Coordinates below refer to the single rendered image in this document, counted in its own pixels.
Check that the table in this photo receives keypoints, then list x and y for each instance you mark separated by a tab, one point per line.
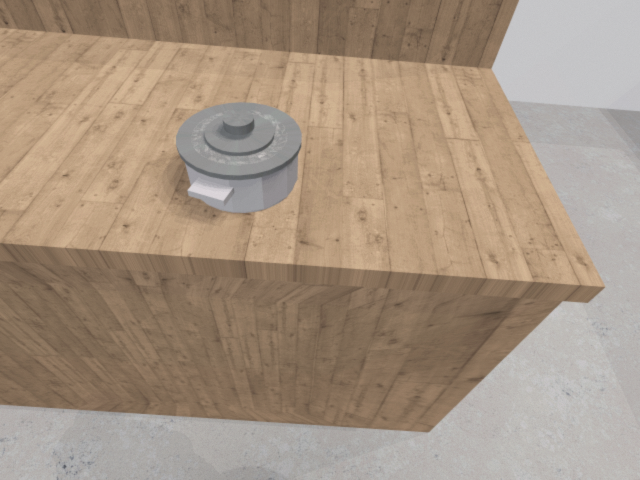
421	243

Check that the pot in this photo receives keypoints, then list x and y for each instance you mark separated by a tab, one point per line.
243	196

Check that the lid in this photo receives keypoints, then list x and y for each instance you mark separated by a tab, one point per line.
206	147

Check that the knob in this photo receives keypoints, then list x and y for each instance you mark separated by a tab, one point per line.
238	122

